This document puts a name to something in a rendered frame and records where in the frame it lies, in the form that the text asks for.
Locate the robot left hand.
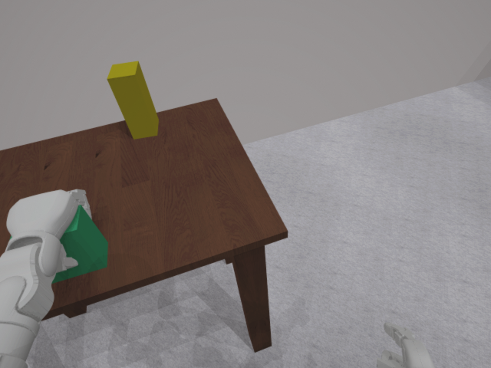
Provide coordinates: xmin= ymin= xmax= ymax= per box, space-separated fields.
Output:
xmin=6 ymin=189 xmax=92 ymax=273

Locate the sponge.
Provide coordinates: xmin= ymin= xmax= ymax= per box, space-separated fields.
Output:
xmin=10 ymin=205 xmax=108 ymax=284

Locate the table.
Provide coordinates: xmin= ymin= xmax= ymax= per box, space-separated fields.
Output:
xmin=0 ymin=98 xmax=288 ymax=353

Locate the robot left forearm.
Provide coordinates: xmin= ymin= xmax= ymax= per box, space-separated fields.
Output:
xmin=0 ymin=231 xmax=61 ymax=368

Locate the robot right hand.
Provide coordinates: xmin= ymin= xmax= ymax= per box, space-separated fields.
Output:
xmin=377 ymin=322 xmax=435 ymax=368

